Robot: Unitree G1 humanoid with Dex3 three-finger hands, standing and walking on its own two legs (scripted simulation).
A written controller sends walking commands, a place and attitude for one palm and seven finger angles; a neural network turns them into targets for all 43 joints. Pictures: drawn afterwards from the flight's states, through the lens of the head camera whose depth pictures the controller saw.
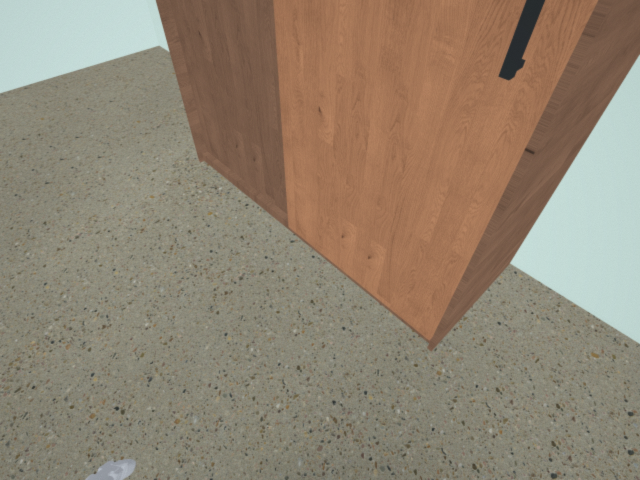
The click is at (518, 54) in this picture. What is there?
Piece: wardrobe's sliding door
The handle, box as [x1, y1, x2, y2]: [498, 0, 544, 79]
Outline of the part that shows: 544,0 526,0 498,76 510,79 514,76 515,72 522,66 524,60 521,57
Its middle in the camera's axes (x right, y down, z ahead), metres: +0.32 -0.32 +0.59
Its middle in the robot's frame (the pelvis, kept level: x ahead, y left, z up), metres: +0.71 -0.27 +0.26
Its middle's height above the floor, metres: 1.02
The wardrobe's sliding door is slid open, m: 0.00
